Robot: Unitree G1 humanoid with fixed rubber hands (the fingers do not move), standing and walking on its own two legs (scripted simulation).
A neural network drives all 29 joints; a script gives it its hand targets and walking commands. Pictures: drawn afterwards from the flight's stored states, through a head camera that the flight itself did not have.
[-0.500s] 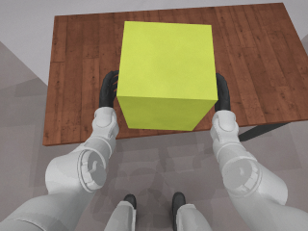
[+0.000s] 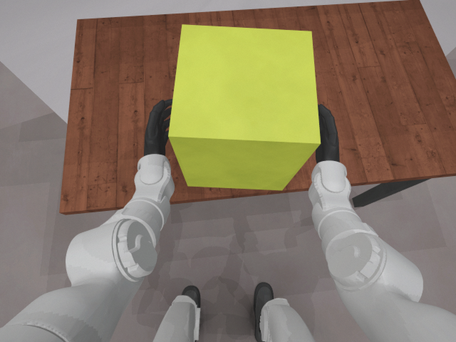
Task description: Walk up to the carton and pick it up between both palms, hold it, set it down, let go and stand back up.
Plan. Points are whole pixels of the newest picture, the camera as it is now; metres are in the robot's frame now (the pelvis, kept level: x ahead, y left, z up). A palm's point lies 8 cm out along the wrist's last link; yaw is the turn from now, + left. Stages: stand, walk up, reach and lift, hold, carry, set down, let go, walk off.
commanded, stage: let go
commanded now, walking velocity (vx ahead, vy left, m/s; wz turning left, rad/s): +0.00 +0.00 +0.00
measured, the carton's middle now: (240, 120) +0.49 +0.00 -0.05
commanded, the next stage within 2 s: stand in 1.38 s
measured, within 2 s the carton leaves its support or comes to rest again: neither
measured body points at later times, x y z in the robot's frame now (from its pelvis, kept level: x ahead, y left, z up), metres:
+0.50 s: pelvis +0.01 +0.01 -0.03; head +0.16 +0.02 +0.40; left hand +0.47 +0.18 -0.04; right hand +0.47 -0.17 -0.03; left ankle +0.01 +0.14 -0.70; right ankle +0.03 -0.14 -0.70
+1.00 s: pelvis -0.01 +0.00 -0.03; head +0.13 -0.01 +0.40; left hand +0.47 +0.18 +0.01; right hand +0.47 -0.19 +0.00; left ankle +0.01 +0.14 -0.70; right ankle +0.03 -0.14 -0.70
